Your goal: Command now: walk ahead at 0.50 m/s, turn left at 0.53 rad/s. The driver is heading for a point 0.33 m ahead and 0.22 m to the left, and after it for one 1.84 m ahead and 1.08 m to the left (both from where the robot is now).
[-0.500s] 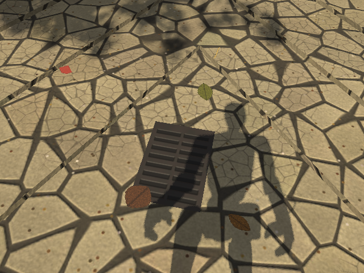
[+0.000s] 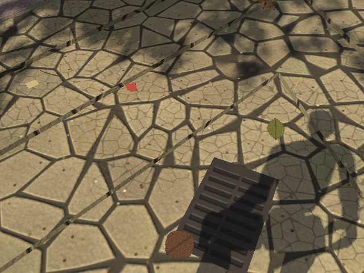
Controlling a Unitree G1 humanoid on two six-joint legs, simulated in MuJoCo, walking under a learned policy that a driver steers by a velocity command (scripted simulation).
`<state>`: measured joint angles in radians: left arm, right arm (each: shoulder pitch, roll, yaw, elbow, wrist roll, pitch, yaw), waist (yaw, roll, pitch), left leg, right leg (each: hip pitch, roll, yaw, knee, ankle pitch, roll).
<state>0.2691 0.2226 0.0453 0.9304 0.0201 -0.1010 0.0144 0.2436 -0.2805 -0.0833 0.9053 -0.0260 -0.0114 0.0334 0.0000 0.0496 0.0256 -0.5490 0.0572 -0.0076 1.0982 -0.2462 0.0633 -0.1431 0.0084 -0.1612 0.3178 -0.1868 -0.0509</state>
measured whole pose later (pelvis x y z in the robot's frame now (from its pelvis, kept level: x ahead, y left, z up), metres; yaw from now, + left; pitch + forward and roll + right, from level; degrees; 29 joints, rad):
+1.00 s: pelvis +0.37 +0.07 -0.01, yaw +37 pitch +0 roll +1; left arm 0.13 0.28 0.02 0.72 0.00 0.01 0.04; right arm 0.24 -0.34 -0.09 0.78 -0.02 0.05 -0.01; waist -0.04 0.04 0.09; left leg -0.37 -0.16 -0.11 1.07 -0.56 0.01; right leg -0.31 0.01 0.00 0.52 -0.21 -0.03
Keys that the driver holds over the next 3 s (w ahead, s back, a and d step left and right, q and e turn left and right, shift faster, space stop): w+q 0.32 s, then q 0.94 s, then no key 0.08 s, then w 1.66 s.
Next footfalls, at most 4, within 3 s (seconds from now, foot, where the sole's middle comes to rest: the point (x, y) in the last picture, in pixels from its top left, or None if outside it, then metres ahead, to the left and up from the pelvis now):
0.30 left None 0.29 0.13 -0.78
0.90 right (187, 272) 0.50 0.04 -0.78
1.34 left None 0.31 0.18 -0.78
1.88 right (143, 241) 0.62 0.22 -0.78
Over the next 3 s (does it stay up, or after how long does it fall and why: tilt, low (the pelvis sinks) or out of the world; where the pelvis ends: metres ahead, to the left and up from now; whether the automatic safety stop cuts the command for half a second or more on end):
stays up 0.88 0.61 0.01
